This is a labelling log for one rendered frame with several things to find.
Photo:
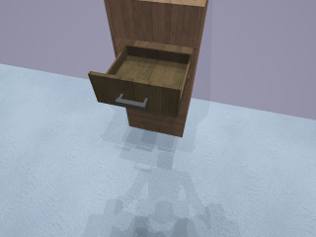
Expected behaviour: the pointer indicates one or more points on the drawer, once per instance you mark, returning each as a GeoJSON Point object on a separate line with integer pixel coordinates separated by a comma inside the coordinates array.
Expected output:
{"type": "Point", "coordinates": [140, 73]}

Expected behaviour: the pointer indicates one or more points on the cabinet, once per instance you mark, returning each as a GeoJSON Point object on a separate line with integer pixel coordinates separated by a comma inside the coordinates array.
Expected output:
{"type": "Point", "coordinates": [172, 25]}

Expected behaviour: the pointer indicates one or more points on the handle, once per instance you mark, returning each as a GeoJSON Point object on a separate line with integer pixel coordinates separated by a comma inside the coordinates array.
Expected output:
{"type": "Point", "coordinates": [131, 104]}

